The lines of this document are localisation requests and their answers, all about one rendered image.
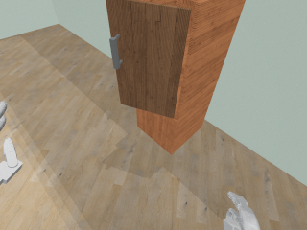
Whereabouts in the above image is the right robot hand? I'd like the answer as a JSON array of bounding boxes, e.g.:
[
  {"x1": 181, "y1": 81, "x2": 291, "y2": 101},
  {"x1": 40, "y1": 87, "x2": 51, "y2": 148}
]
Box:
[{"x1": 223, "y1": 191, "x2": 261, "y2": 230}]

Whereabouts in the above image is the left robot hand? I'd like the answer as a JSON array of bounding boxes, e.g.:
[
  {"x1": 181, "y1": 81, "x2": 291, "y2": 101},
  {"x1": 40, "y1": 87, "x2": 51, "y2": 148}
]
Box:
[{"x1": 0, "y1": 101, "x2": 23, "y2": 185}]

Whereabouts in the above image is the cupboard door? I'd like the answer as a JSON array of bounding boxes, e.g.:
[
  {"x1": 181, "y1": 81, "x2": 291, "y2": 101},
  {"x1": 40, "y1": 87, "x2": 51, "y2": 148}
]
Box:
[{"x1": 106, "y1": 0, "x2": 192, "y2": 119}]

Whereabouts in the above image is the handle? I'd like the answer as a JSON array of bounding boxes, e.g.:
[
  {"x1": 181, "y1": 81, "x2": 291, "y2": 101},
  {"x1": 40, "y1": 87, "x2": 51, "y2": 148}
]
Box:
[{"x1": 109, "y1": 34, "x2": 123, "y2": 70}]

